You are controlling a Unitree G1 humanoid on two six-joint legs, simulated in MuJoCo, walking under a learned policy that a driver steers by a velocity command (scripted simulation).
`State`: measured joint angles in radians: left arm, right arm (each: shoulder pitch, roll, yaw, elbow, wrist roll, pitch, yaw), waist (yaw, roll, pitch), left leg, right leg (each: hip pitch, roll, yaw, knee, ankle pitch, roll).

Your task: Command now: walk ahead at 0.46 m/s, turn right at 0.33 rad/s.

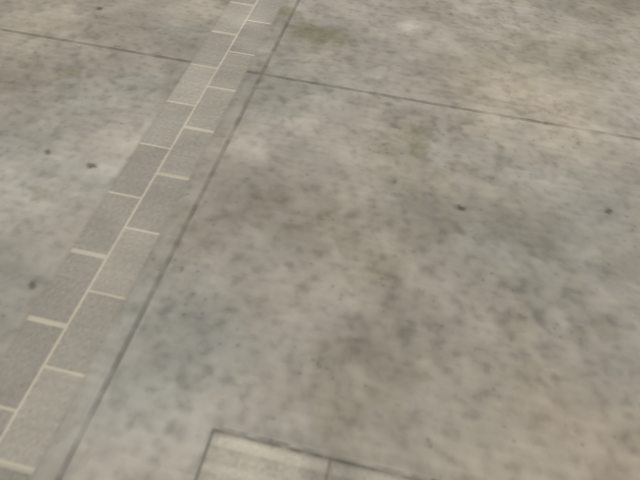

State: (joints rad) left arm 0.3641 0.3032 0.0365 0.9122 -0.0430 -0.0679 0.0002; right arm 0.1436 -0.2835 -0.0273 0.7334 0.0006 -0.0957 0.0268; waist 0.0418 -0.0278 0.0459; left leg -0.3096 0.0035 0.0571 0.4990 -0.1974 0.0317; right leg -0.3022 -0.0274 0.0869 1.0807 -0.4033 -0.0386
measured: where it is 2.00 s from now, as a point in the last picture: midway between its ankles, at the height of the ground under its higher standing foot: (466, 288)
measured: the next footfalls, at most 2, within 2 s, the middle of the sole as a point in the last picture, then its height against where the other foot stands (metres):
right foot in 0.44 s outside the picture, level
left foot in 0.92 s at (363, 377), level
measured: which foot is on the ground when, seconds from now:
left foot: down 0.00-0.44, up 0.46-0.90, down 0.92-1.00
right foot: up 0.00-0.42, down 0.44-0.94, up 0.96-1.00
